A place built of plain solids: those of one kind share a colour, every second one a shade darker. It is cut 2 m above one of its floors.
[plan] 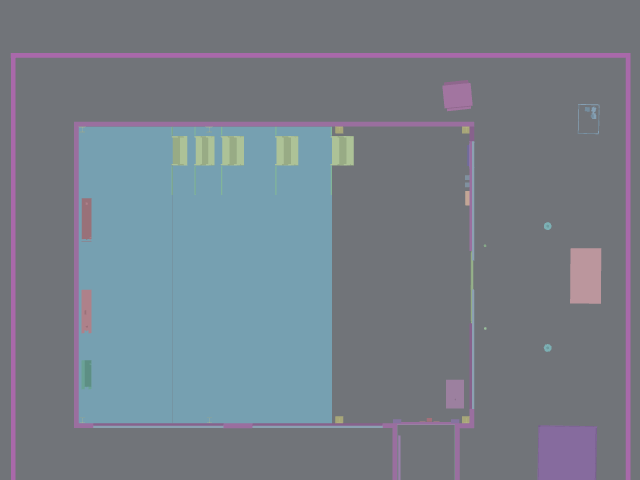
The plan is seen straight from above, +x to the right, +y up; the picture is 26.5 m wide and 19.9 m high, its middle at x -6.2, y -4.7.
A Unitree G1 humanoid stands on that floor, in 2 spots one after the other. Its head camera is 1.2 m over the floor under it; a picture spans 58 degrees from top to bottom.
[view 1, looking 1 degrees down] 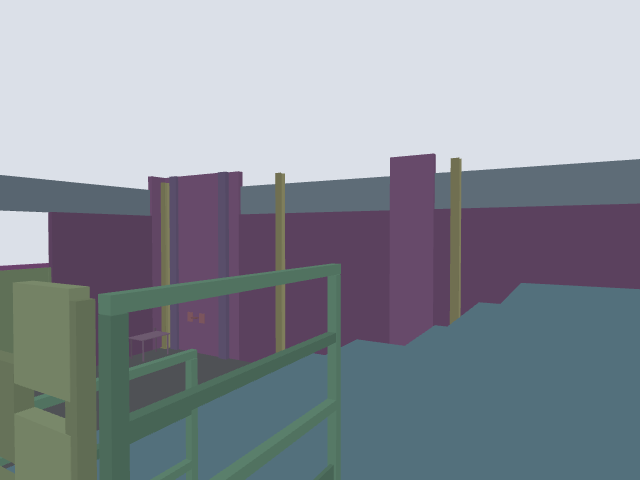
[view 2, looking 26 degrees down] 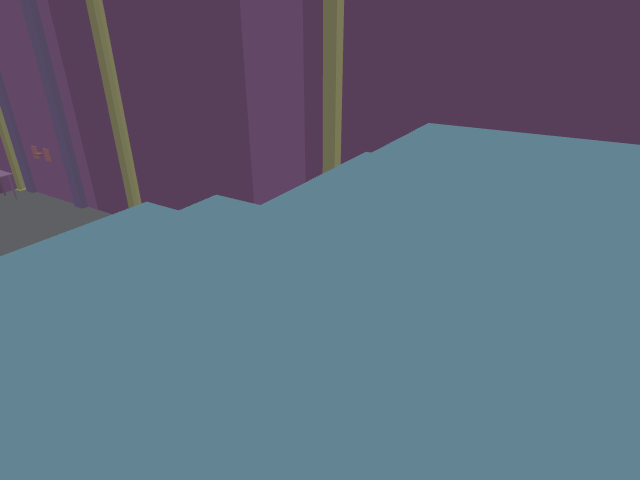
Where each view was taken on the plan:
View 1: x -13.30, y -1.00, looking -60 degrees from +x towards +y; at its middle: wall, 13.05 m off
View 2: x -14.20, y -6.15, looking -59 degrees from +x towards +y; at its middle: raised_floor_bank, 2.74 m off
